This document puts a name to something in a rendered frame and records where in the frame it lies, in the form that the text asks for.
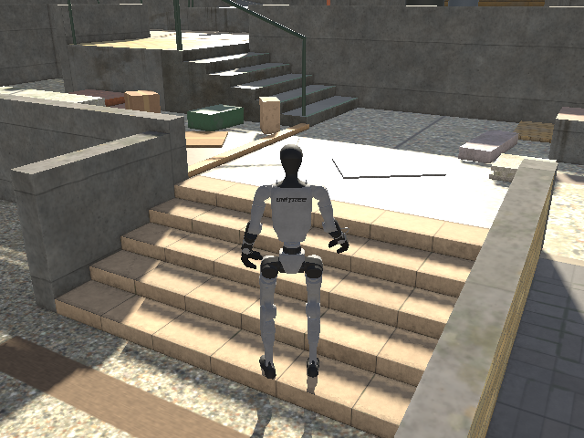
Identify robot right upper arm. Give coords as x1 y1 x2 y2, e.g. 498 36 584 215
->
310 183 338 233

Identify left robot forearm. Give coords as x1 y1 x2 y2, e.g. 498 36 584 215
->
241 221 257 255

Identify robot left upper arm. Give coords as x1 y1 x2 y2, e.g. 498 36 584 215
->
248 184 273 235

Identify robot right foot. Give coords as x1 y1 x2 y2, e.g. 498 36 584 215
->
307 358 319 378

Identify left robot hand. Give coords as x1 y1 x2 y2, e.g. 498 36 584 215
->
241 250 263 269

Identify right robot forearm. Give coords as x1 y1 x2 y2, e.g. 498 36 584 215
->
329 218 346 244

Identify robot head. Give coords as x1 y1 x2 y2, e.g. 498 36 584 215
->
276 144 307 188

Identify right robot hand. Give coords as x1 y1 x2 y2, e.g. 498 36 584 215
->
328 236 349 254

